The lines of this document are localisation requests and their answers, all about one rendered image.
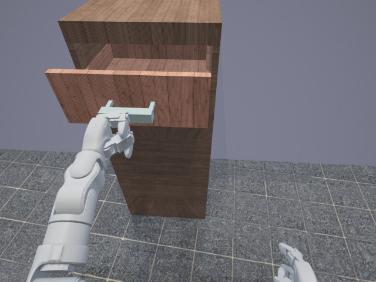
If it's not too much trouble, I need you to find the cabinet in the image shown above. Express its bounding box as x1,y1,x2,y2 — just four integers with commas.
58,0,222,219

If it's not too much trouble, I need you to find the left robot hand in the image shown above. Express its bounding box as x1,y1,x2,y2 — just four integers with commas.
82,110,135,163

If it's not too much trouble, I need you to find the drawer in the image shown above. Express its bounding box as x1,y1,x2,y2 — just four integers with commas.
45,44,211,128

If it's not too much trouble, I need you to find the handle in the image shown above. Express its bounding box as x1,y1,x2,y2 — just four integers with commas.
98,100,155,123

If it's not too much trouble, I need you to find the right robot hand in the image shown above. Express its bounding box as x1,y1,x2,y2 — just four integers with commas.
274,243,318,282

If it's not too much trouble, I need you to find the robot left forearm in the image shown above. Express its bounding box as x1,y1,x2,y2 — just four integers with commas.
26,150,107,282

